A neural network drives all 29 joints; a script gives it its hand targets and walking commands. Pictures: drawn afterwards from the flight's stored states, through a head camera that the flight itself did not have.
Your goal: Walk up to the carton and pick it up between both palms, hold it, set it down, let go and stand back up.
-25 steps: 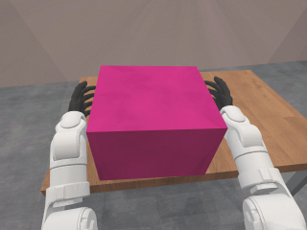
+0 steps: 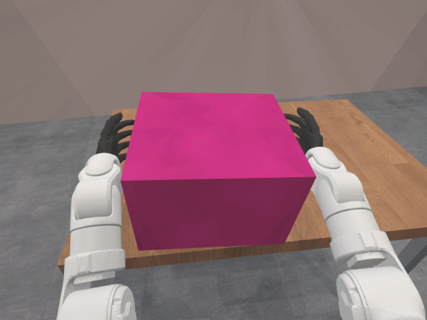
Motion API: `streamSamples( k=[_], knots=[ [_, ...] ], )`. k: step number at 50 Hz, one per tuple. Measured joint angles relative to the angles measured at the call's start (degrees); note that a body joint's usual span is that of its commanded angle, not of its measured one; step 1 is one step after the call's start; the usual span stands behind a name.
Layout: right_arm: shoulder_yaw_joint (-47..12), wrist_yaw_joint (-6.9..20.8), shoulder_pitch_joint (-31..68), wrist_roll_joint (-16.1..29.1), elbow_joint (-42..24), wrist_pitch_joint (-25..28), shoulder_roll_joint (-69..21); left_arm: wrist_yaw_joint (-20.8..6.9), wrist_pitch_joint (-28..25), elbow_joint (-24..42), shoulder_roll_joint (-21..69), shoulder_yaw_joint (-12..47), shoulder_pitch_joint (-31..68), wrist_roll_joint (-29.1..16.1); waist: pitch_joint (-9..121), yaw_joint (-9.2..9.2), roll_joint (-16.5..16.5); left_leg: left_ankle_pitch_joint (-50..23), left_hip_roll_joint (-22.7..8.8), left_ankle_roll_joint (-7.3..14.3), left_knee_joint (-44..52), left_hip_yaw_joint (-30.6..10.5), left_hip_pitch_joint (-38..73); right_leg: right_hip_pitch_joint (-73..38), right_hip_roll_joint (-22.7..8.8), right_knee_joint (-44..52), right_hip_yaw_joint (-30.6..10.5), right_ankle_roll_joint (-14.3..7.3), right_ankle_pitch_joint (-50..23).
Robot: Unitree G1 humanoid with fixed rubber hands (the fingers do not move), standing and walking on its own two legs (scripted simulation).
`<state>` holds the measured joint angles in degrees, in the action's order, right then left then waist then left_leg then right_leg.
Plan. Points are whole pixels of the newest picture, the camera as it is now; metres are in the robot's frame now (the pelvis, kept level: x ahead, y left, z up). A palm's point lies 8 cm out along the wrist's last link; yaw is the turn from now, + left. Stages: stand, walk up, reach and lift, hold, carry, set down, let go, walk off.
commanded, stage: hold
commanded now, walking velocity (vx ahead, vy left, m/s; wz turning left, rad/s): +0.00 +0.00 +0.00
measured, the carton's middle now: (211, 165) +0.37 +0.00 +0.15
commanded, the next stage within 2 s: set down in 1.02 s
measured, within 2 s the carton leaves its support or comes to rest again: neither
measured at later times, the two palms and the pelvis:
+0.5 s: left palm (108, 159) +0.36 +0.18 +0.19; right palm (308, 148) +0.36 -0.18 +0.19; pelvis +0.00 +0.00 +0.00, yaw +0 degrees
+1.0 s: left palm (105, 158) +0.35 +0.19 +0.19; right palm (307, 149) +0.36 -0.17 +0.19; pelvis -0.01 +0.00 +0.00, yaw +0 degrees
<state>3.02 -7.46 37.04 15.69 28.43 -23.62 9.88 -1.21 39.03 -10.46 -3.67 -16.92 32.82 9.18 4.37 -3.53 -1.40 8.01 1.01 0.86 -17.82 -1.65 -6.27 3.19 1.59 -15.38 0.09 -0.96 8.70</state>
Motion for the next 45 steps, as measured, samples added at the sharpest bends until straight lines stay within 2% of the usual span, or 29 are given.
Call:
streamSamples(
  k=[23,26,30,45],
  knots=[
    [-0.8,-0.1,-0.8,0.2,-1.8,0.0,0.3,0.1,-0.3,2.3,0.3,0.3,-1.8,0.0,-0.4,-0.29,-0.3,0.5,-0.1,-0.1,-0.4,-0.3,0.1,-0.4,0.2,0.2,0.2,-0.1,0.3],
    [-3.0,-1.1,-2.2,1.7,-4.9,-0.1,1.5,0.2,0.7,6.4,0.5,1.0,-3.7,0.1,-0.5,0.43,-0.2,0.8,-0.4,-0.2,-0.6,0.1,0.3,-0.7,0.4,0.5,-0.2,-0.1,0.1],
    [-3.4,-1.0,-2.8,2.0,-6.0,-1.1,1.4,0.2,2.4,9.4,1.1,0.6,-5.4,0.4,-0.9,0.68,-0.3,0.7,-0.4,-0.2,-0.4,0.1,0.8,-1.3,0.4,0.9,-0.2,-0.1,-0.2],
    [-0.4,-0.4,-1.0,0.1,-3.5,-1.7,-0.1,0.3,2.3,4.5,-0.1,0.3,-1.5,-0.5,0.4,1.2,-0.2,-0.5,-0.2,-0.1,-0.2,0.0,-1.2,1.1,0.2,0.2,0.0,-0.1,-0.8]
  ],
)
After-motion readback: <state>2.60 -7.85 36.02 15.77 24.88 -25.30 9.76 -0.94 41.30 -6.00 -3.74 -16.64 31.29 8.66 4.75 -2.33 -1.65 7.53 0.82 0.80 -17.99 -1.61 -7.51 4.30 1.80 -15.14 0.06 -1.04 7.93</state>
